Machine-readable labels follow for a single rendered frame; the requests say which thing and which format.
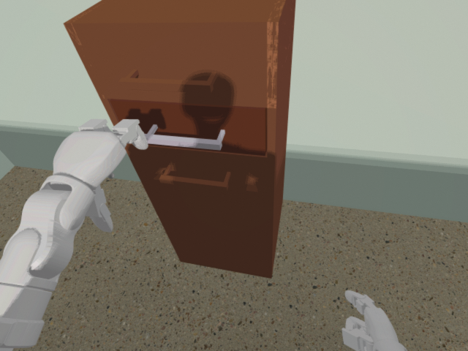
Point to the right robot hand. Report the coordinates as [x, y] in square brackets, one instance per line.
[360, 335]

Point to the left robot hand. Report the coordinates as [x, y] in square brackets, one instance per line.
[92, 154]

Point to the drawer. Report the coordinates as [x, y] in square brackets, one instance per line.
[245, 127]

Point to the left robot forearm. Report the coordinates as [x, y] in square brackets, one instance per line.
[35, 256]

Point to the handle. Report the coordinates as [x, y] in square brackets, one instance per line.
[196, 86]
[189, 142]
[199, 183]

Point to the cabinet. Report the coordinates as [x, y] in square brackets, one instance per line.
[245, 48]

